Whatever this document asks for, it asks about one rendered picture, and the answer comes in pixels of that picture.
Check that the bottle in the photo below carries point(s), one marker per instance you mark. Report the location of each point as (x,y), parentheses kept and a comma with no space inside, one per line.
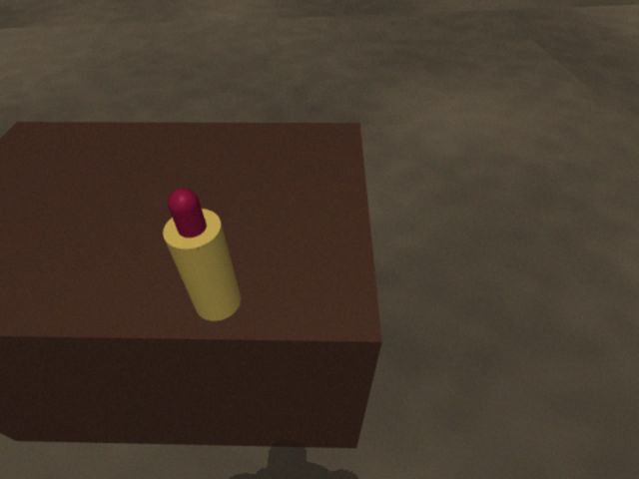
(196,241)

